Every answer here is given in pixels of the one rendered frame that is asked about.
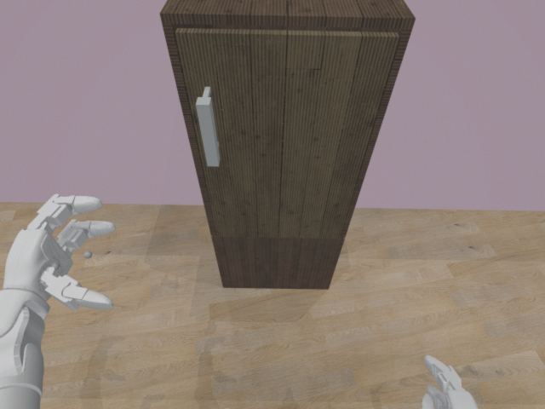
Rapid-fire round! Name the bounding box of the handle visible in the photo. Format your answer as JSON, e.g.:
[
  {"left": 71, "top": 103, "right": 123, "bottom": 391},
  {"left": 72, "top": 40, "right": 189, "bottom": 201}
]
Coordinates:
[{"left": 196, "top": 87, "right": 220, "bottom": 167}]

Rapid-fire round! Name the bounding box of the cupboard door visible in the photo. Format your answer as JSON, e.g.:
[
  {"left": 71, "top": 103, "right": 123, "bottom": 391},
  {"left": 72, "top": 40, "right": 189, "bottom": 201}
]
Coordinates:
[{"left": 174, "top": 28, "right": 401, "bottom": 239}]

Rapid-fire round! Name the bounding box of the robot left hand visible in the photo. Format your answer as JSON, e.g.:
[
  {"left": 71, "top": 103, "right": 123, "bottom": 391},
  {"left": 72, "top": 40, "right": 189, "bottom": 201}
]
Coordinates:
[{"left": 3, "top": 194, "right": 116, "bottom": 311}]

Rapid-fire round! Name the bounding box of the robot left forearm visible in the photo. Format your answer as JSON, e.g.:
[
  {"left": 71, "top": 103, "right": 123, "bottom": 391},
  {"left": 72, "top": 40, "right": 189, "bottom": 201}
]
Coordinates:
[{"left": 0, "top": 288, "right": 50, "bottom": 409}]

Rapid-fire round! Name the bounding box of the robot right hand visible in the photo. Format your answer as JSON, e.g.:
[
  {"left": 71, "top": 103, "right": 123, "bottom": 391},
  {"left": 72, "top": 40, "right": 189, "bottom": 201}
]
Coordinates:
[{"left": 422, "top": 355, "right": 478, "bottom": 409}]

